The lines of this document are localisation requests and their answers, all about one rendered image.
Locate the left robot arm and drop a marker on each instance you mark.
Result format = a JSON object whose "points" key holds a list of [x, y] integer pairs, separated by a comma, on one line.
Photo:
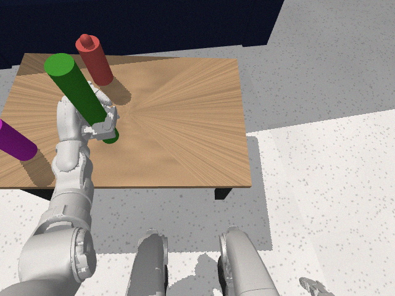
{"points": [[59, 255]]}

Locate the right robot hand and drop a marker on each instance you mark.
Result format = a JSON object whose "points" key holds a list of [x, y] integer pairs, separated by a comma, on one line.
{"points": [[314, 288]]}

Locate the coffee table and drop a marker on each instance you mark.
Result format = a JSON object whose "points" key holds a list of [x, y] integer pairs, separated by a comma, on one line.
{"points": [[181, 125]]}

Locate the left robot hand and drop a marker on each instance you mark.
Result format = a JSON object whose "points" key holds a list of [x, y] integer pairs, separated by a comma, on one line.
{"points": [[71, 125]]}

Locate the sofa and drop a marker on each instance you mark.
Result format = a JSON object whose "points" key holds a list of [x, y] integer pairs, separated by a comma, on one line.
{"points": [[128, 27]]}

